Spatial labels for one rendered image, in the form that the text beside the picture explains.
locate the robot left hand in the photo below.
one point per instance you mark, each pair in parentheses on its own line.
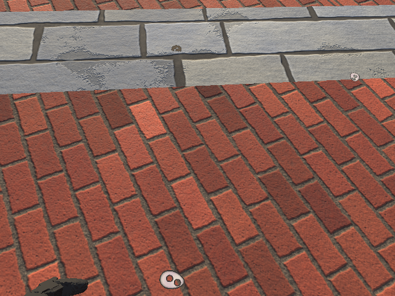
(59,287)

